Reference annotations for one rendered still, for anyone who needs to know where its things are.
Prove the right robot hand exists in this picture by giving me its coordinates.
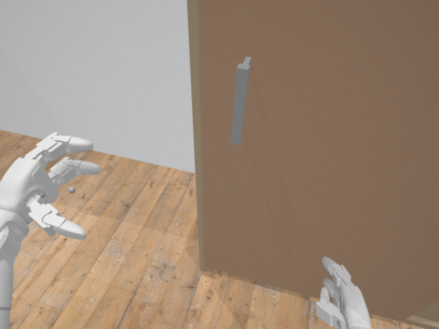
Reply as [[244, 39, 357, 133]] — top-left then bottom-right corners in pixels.
[[316, 256, 372, 329]]

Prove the wardrobe door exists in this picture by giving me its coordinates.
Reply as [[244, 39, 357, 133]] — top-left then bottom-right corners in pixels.
[[199, 0, 439, 321], [414, 302, 439, 322]]

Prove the robot left forearm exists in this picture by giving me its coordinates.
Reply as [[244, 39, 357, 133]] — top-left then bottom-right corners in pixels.
[[0, 208, 29, 329]]

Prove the handle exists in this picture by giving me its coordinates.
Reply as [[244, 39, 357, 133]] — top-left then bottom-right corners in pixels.
[[230, 57, 251, 145]]

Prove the left robot hand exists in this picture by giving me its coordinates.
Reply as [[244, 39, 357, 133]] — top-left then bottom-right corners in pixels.
[[0, 132, 102, 240]]

